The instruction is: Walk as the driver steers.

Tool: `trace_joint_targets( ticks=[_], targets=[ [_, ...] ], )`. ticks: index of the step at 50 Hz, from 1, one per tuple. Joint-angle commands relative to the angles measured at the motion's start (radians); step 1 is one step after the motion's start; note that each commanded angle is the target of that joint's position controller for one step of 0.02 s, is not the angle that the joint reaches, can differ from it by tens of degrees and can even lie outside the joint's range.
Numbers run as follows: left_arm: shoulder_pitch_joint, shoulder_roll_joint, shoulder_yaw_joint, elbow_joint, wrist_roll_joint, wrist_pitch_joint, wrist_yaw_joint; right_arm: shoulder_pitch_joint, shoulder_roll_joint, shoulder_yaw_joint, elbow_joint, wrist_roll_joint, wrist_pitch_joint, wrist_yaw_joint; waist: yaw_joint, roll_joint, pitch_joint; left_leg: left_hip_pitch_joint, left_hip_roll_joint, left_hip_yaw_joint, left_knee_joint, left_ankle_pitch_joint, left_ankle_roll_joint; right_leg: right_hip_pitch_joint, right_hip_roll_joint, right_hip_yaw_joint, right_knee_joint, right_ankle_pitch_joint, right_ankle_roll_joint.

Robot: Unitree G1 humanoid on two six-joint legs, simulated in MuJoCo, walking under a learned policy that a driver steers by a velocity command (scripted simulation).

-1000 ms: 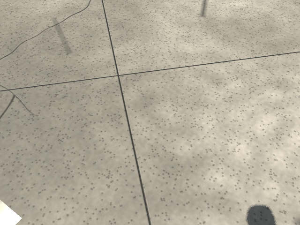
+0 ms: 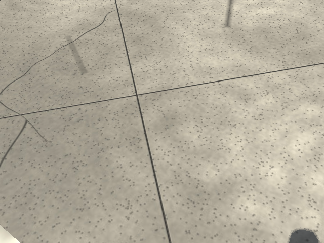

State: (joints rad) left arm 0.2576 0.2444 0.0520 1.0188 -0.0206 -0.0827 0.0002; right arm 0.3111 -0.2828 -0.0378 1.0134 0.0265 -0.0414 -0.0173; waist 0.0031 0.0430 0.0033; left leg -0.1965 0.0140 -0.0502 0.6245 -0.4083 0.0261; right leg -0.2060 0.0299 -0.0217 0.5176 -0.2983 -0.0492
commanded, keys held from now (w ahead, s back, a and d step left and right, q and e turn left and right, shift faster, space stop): w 0.06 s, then w+q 0.68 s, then w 0.26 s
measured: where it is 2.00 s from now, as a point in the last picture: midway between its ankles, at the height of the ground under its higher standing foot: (117, 155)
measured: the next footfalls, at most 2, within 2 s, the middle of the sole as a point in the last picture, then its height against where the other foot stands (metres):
left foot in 0.42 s outside the picture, level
right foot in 0.92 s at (172, 206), level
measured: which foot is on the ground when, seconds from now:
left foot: up 0.00-0.40, down 0.42-0.94, up 0.96-1.00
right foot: down 0.00-0.44, up 0.46-0.90, down 0.92-1.00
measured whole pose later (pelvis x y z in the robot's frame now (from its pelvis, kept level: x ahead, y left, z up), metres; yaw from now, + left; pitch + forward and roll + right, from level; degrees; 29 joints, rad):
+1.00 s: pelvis +0.54 +0.07 -0.01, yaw +24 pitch +2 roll -1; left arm 0.10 0.27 0.03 0.73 0.00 -0.14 -0.02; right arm 0.37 -0.29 -0.05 0.83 0.02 -0.05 0.00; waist -0.05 0.02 0.01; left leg -0.24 -0.09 -0.16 0.97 -0.49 0.06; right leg -0.42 0.04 -0.01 0.52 -0.15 -0.03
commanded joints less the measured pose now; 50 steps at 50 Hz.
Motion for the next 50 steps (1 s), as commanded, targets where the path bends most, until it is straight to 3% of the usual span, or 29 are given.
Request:
trace_joint_targets(
  ticks=[1,2,4,6,8,11,15,16,18,20,21,22,23,24,25,26,27,28,29,33,37,41,43,45,46,47,48,49,50],
  targets=[
    [0.242,0.172,0.029,0.036,0.015,-0.025,-0.012,-0.167,-0.09,-0.01,-0.148,0.021,-0.053,0.006,0.087,-0.22,0.079,-0.629,-0.008,-0.035,0.468,-0.149,0.027,0.355,-0.416,0.715,-0.361,-0.269,-0.245],
    [0.178,0.125,0.015,0.009,0.014,-0.037,-0.014,-0.153,-0.096,-0.012,-0.141,0.029,-0.063,0.015,0.058,-0.157,0.115,-0.672,0.034,-0.059,0.516,-0.04,0.048,0.341,-0.376,0.618,-0.362,-0.251,-0.214],
    [0.113,0.119,0.006,-0.018,0.011,-0.037,-0.019,-0.151,-0.099,-0.019,-0.128,0.01,-0.07,0.024,0.032,-0.113,0.117,-0.681,0.086,-0.034,0.484,0.117,0.05,0.334,-0.317,0.432,-0.376,-0.04,-0.149],
    [0.146,0.083,-0.008,-0.009,0.023,-0.024,-0.011,-0.161,-0.072,-0.018,-0.127,0.003,-0.064,0.04,0.036,-0.137,0.09,-0.621,0.1,-0.005,0.437,0.21,0.03,0.31,-0.256,0.259,-0.379,0.203,-0.109],
    [0.185,0.092,-0.009,0.002,0.03,-0.016,0.001,-0.197,-0.037,-0.01,-0.144,0.001,-0.053,0.048,0.05,-0.126,0.087,-0.615,0.089,0.017,0.382,0.27,0.003,0.287,-0.234,0.158,-0.384,0.338,-0.11],
    [0.167,0.125,-0.007,-0.01,0.035,-0.015,0.017,-0.319,-0.004,0.009,-0.21,0.0,-0.047,0.05,0.065,-0.108,0.124,-0.529,0.058,0.05,0.161,0.395,-0.012,0.173,-0.209,0.05,-0.429,0.352,-0.102],
    [0.206,0.147,-0.003,0.0,0.02,-0.019,0.021,-0.416,-0.009,0.019,-0.269,0.002,-0.044,0.068,0.076,-0.109,0.153,-0.447,0.036,0.094,0.0,0.464,0.02,0.191,-0.249,-0.023,-0.449,0.396,-0.1],
    [0.204,0.149,-0.001,-0.001,0.016,-0.015,0.02,-0.424,-0.016,0.018,-0.282,0.003,-0.045,0.075,0.066,-0.108,0.152,-0.448,0.031,0.095,-0.023,0.447,0.037,0.235,-0.262,-0.04,-0.425,0.46,-0.092],
    [0.175,0.171,0.006,-0.018,0.018,-0.004,0.023,-0.4,-0.047,0.004,-0.297,0.001,-0.048,0.087,0.024,-0.127,0.1,-0.385,-0.01,0.13,-0.035,0.381,0.078,0.314,-0.28,-0.076,-0.313,0.788,-0.071],
    [0.147,0.195,0.015,-0.043,0.03,0.02,0.033,-0.229,-0.106,-0.031,-0.267,0.004,-0.04,0.09,-0.073,-0.168,-0.03,-0.188,-0.079,0.172,-0.013,0.304,0.118,0.347,-0.278,-0.111,-0.047,1.124,-0.043],
    [0.138,0.198,0.014,-0.059,0.033,0.029,0.037,-0.072,-0.155,-0.062,-0.227,0.008,-0.033,0.083,-0.15,-0.152,-0.118,0.04,-0.101,0.154,-0.049,0.325,0.151,0.25,-0.251,-0.128,0.173,1.106,-0.016],
    [0.153,0.178,0.001,-0.092,0.049,0.021,0.037,0.078,-0.232,-0.089,-0.205,0.004,-0.018,0.062,-0.188,-0.022,-0.222,0.341,0.062,-0.115,-0.069,0.249,0.209,-0.009,-0.197,-0.132,0.493,0.75,0.015],
    [0.236,0.029,-0.04,-0.121,0.042,-0.016,0.012,0.054,-0.264,-0.092,-0.235,0.003,-0.015,0.057,-0.082,0.229,-0.357,0.632,0.327,-0.74,-0.243,0.008,0.421,-0.419,0.045,-0.029,0.897,-0.18,0.077],
    [0.135,0.129,-0.018,-0.143,0.012,-0.065,-0.006,0.049,-0.19,-0.071,-0.225,-0.01,-0.021,0.055,-0.136,0.109,-0.343,0.6,0.309,-0.793,-0.354,-0.044,0.376,-0.521,-0.002,0.17,0.971,-0.201,0.03],
    [0.043,0.176,-0.004,-0.19,-0.025,-0.086,-0.01,0.008,-0.154,-0.062,-0.231,-0.019,-0.031,0.051,-0.115,0.074,-0.194,0.469,0.277,-0.628,-0.366,0.019,0.328,-0.568,-0.048,0.15,0.938,-0.129,0.004],
    [0.014,0.167,-0.005,-0.199,-0.017,-0.093,-0.001,-0.069,-0.137,-0.056,-0.247,-0.019,-0.045,0.057,-0.059,-0.061,-0.086,0.28,0.232,-0.501,-0.388,0.159,0.303,-0.531,-0.094,0.139,0.84,-0.057,0.003],
    [0.015,0.174,0.007,-0.195,0.003,-0.085,0.011,-0.126,-0.113,-0.05,-0.266,-0.023,-0.053,0.059,-0.018,-0.089,-0.059,0.163,0.192,-0.412,-0.398,0.254,0.283,-0.464,-0.129,0.136,0.75,-0.023,0.01],
    [0.037,0.168,0.01,-0.198,0.014,-0.069,0.015,-0.16,-0.107,-0.046,-0.282,-0.031,-0.054,0.057,0.016,-0.068,-0.036,0.067,0.16,-0.365,-0.42,0.311,0.28,-0.398,-0.148,0.141,0.716,-0.01,0.02],
    [0.049,0.158,0.013,-0.206,0.023,-0.054,0.016,-0.168,-0.107,-0.046,-0.286,-0.026,-0.053,0.055,0.034,-0.048,-0.023,0.011,0.144,-0.34,-0.436,0.335,0.282,-0.373,-0.157,0.136,0.667,-0.005,0.036],
    [-0.073,0.128,0.01,-0.277,0.046,-0.026,0.026,-0.096,-0.147,-0.058,-0.277,-0.016,-0.05,0.026,0.01,-0.017,0.027,-0.119,0.095,-0.239,-0.462,0.385,0.275,-0.393,-0.146,0.088,0.425,0.152,0.107],
    [-0.234,0.093,-0.005,-0.334,0.035,-0.038,0.018,-0.017,-0.164,-0.065,-0.267,-0.003,-0.033,0.009,-0.06,0.01,0.019,-0.127,0.042,-0.203,-0.417,0.324,0.204,-0.311,-0.075,0.073,0.102,0.399,0.117],
    [-0.297,0.119,-0.003,-0.365,0.02,-0.054,-0.007,0.059,-0.136,-0.055,-0.237,0.0,-0.024,0.005,-0.094,0.032,0.002,0.014,0.101,-0.265,-0.337,0.298,0.191,-0.301,-0.066,0.089,-0.005,0.419,0.093],
    [-0.298,0.142,0.004,-0.376,0.02,-0.064,-0.017,0.077,-0.138,-0.054,-0.23,-0.009,-0.018,0.002,-0.084,0.051,-0.001,0.099,0.141,-0.313,-0.279,0.348,0.183,-0.297,-0.06,0.088,-0.037,0.323,0.063],
    [-0.213,0.163,0.015,-0.361,0.021,-0.07,-0.016,0.065,-0.142,-0.054,-0.231,-0.013,-0.011,0.004,-0.031,0.079,-0.022,0.134,0.137,-0.322,-0.2,0.496,0.162,-0.186,-0.04,0.056,-0.09,0.246,0.015],
    [-0.1,0.199,0.031,-0.338,0.029,-0.075,-0.011,0.058,-0.113,-0.042,-0.238,-0.017,-0.013,0.008,0.024,0.064,-0.106,0.106,0.084,-0.284,-0.059,0.587,0.136,-0.004,-0.072,0.079,-0.089,0.263,-0.032],
    [0.066,0.262,0.048,-0.322,0.04,-0.074,-0.005,0.076,-0.071,-0.023,-0.259,-0.035,-0.018,0.011,0.08,-0.046,-0.258,-0.048,0.015,-0.211,0.217,0.433,0.098,0.282,-0.239,0.252,-0.039,0.297,-0.116],
    [0.174,0.312,0.071,-0.264,0.031,-0.056,-0.014,0.206,-0.019,-0.006,-0.257,-0.003,-0.032,0.015,0.048,-0.366,-0.359,-0.403,-0.127,-0.096,0.524,-0.079,0.026,0.577,-0.416,0.68,-0.142,0.049,-0.266],
    [0.174,0.213,0.047,-0.27,0.006,-0.051,-0.021,0.162,-0.112,-0.021,-0.25,0.01,-0.038,0.013,0.075,-0.26,-0.275,-0.545,-0.074,-0.15,0.637,-0.159,0.027,0.549,-0.425,0.771,-0.211,-0.162,-0.238],
    [0.114,0.164,0.033,-0.281,0.006,-0.045,-0.019,0.047,-0.156,-0.034,-0.27,0.014,-0.04,0.013,0.087,-0.16,-0.13,-0.593,-0.036,-0.139,0.663,-0.067,0.028,0.429,-0.387,0.634,-0.229,-0.147,-0.194]
  ],
)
